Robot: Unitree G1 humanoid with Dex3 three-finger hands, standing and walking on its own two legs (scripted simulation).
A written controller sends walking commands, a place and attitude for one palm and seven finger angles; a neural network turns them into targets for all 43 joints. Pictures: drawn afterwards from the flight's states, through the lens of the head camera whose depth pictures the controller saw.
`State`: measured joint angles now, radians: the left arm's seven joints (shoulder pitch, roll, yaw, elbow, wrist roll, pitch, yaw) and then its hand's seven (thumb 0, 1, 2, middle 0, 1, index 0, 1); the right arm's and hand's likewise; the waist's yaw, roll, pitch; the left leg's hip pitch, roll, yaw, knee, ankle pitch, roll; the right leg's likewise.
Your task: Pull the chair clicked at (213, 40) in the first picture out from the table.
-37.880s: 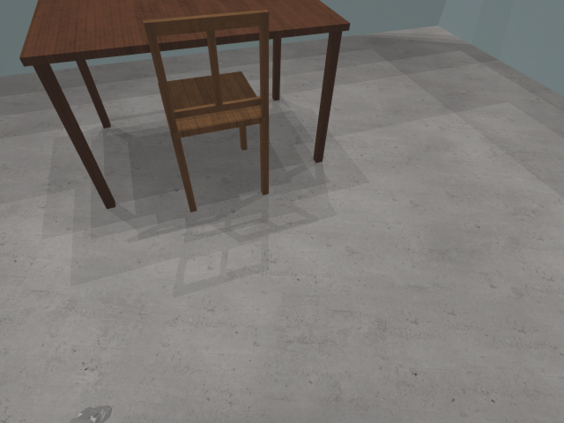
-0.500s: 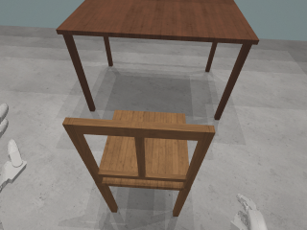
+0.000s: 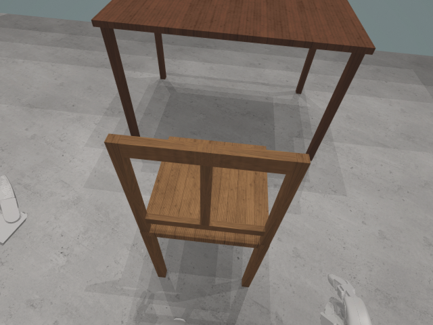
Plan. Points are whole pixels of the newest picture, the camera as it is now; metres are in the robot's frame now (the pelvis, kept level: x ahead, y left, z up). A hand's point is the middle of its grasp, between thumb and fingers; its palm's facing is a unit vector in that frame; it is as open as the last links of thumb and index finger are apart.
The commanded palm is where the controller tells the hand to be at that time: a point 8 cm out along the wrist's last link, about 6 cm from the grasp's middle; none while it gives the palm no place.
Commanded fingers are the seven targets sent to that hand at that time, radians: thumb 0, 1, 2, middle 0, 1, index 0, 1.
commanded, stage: step back with the hand held close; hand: left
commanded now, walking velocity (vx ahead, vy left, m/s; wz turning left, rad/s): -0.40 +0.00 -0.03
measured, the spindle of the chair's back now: (205, 196) +0.42 +0.06 -0.08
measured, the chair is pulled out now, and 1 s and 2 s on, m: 0.65 0.65 0.65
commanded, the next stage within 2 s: stop stepping back and stand still in 0.16 s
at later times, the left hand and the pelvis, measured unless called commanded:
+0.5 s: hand (13, 298) +0.12 +0.22 +0.18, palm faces +0.37 -0.75 -0.55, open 7.4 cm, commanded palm +0.08 +0.25 +0.19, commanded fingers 0.00 0.90 0.90 -0.20 -0.30 -0.20 -0.30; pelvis -0.08 -0.04 +0.02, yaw -2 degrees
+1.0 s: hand out of the picture +0.06 +0.27 +0.17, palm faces +0.48 -0.76 -0.44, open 7.4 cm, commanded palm +0.01 +0.29 +0.19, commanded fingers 0.00 0.90 0.90 -0.20 -0.30 -0.20 -0.30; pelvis -0.13 -0.01 +0.02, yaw +0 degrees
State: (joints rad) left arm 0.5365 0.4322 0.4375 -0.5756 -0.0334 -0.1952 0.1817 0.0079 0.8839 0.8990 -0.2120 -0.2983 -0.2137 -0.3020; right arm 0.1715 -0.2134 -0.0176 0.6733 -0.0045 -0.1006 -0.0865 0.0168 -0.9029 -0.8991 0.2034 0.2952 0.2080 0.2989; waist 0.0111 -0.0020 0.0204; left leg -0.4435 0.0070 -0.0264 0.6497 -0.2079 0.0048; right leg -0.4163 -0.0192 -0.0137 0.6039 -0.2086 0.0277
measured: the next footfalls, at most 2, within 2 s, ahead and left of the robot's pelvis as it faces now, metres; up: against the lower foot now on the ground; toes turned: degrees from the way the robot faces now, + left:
right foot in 0.26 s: -0.07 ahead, -0.16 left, +0.00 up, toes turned -3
left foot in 0.54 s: -0.07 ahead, +0.09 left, +0.00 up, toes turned +1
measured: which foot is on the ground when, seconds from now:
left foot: down 0.00-0.32, up 0.34-0.52, down 0.54-1.00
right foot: down 0.00-0.00, up 0.02-0.24, down 0.26-1.00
